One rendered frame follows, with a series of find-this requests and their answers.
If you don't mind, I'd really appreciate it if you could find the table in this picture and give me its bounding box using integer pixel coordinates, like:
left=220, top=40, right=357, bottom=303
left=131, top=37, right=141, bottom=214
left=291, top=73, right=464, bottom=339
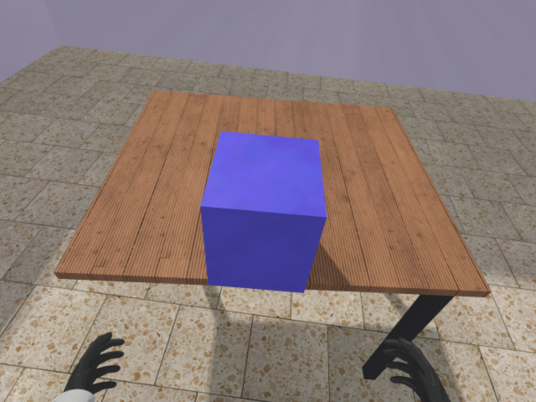
left=54, top=90, right=492, bottom=379

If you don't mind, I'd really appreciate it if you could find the robot right hand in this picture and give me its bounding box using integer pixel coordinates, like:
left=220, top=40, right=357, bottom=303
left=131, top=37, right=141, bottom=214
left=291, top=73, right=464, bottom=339
left=383, top=337, right=451, bottom=402

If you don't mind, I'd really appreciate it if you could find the carton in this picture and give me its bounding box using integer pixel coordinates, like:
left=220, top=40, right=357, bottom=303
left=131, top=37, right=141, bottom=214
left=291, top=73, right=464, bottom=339
left=200, top=131, right=327, bottom=293

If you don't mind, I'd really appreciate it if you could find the robot left hand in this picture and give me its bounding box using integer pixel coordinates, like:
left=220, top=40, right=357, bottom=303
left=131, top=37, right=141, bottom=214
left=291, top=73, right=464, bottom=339
left=63, top=332, right=125, bottom=394

